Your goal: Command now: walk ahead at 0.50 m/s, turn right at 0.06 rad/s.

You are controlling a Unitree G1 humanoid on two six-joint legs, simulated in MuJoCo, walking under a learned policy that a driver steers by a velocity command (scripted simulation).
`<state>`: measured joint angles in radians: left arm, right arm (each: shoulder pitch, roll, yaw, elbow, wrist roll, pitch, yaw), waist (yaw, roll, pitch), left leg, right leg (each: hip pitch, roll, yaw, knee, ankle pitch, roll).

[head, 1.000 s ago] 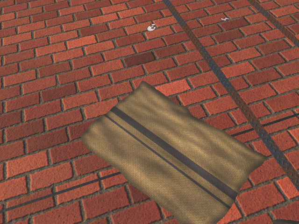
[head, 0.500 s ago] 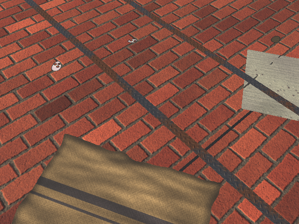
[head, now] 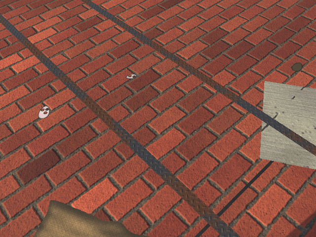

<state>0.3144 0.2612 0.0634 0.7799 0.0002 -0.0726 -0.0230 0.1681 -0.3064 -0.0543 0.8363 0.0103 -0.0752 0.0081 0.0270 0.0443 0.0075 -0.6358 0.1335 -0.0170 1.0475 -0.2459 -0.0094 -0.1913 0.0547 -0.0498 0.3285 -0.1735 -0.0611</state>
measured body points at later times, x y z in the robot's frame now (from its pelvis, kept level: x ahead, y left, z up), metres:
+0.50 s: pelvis +0.28 +0.08 +0.00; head +0.30 +0.09 +0.45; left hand +0.39 +0.35 -0.12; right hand +0.35 -0.20 -0.12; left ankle +0.30 +0.16 -0.75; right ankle +0.29 -0.09 -0.67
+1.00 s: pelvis +0.47 +0.03 -0.01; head +0.52 +0.02 +0.43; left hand +0.61 +0.30 -0.12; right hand +0.58 -0.25 -0.15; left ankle +0.44 +0.17 -0.68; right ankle +0.58 -0.07 -0.75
